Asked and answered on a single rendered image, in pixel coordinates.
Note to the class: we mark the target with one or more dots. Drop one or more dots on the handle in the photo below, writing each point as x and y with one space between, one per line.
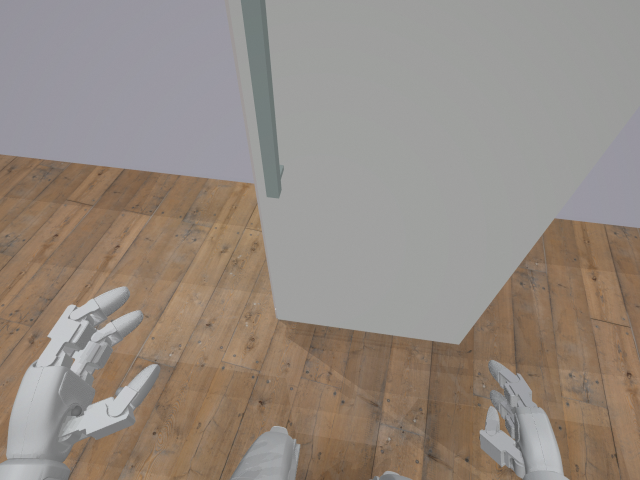
256 32

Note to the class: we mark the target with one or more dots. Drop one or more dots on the robot left hand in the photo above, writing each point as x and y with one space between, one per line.
41 425

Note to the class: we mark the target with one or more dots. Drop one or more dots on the robot left thigh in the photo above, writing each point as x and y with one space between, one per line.
272 456

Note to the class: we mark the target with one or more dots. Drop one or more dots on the left robot shin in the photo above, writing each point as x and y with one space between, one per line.
279 429

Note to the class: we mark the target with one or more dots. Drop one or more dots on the fridge door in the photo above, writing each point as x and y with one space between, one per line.
427 145

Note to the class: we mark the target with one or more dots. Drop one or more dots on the robot right hand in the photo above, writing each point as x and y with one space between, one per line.
528 424

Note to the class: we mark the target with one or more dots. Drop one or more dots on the robot left forearm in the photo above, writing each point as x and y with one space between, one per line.
33 469

